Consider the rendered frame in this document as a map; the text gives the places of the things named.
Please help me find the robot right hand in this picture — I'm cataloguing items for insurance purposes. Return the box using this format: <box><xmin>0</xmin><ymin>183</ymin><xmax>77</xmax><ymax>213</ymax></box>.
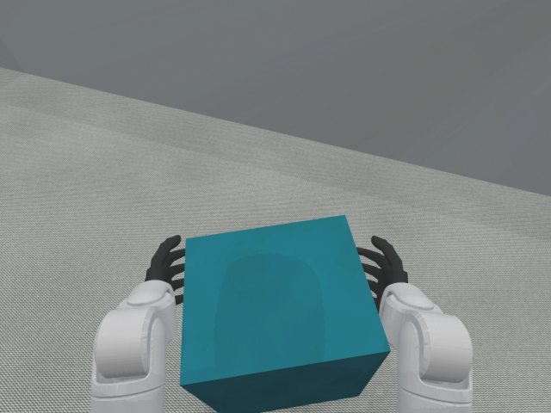
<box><xmin>356</xmin><ymin>236</ymin><xmax>408</xmax><ymax>313</ymax></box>

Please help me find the robot left hand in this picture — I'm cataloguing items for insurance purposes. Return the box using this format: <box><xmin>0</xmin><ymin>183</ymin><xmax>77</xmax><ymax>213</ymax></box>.
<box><xmin>145</xmin><ymin>235</ymin><xmax>185</xmax><ymax>305</ymax></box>

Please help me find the robot right forearm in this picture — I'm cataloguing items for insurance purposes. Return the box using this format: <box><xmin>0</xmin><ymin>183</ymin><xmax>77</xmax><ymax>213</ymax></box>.
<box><xmin>379</xmin><ymin>282</ymin><xmax>474</xmax><ymax>413</ymax></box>

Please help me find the robot left forearm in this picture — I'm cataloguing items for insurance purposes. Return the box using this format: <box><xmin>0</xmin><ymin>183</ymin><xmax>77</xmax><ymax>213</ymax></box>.
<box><xmin>90</xmin><ymin>280</ymin><xmax>178</xmax><ymax>413</ymax></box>

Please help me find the carton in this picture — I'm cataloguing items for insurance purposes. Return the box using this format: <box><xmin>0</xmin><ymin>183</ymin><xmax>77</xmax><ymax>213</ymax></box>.
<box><xmin>180</xmin><ymin>215</ymin><xmax>391</xmax><ymax>413</ymax></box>

